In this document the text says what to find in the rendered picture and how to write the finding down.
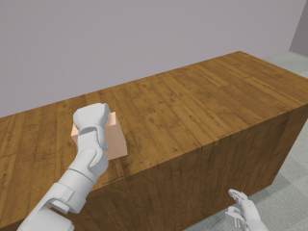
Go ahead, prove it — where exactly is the robot right forearm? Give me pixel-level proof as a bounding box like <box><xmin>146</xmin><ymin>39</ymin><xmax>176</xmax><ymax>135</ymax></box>
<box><xmin>244</xmin><ymin>219</ymin><xmax>269</xmax><ymax>231</ymax></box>

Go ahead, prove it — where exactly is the robot left hand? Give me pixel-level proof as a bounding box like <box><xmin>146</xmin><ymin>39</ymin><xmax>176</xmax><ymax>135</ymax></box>
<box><xmin>73</xmin><ymin>103</ymin><xmax>111</xmax><ymax>151</ymax></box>

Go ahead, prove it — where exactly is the sponge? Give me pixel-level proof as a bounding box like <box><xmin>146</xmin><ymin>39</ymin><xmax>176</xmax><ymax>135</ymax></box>
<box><xmin>71</xmin><ymin>112</ymin><xmax>128</xmax><ymax>160</ymax></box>

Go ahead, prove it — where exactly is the left robot upper arm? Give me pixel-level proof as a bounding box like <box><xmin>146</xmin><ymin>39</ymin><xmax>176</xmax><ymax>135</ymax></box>
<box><xmin>23</xmin><ymin>206</ymin><xmax>75</xmax><ymax>231</ymax></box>

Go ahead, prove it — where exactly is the table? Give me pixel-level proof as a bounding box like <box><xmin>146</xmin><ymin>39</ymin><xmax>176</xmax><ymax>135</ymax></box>
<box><xmin>0</xmin><ymin>50</ymin><xmax>308</xmax><ymax>231</ymax></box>

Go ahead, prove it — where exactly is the robot left forearm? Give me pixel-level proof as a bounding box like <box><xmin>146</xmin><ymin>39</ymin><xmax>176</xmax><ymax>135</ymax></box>
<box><xmin>16</xmin><ymin>124</ymin><xmax>109</xmax><ymax>231</ymax></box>

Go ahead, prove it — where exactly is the robot right hand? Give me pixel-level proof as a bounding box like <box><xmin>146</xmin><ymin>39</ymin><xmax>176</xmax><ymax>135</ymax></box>
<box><xmin>225</xmin><ymin>189</ymin><xmax>261</xmax><ymax>231</ymax></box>

